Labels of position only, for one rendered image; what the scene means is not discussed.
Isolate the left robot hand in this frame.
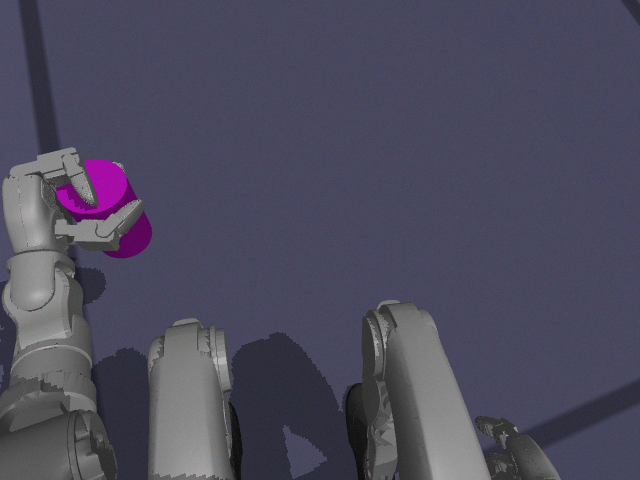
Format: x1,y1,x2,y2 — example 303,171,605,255
2,147,145,256

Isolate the right robot foot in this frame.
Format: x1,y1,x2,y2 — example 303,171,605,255
345,383,395,480

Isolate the left robot arm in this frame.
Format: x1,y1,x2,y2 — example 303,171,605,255
0,249,118,480

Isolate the right robot hand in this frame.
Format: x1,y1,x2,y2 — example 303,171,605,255
475,416,561,480

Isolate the can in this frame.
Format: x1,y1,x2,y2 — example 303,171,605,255
56,159,152,258

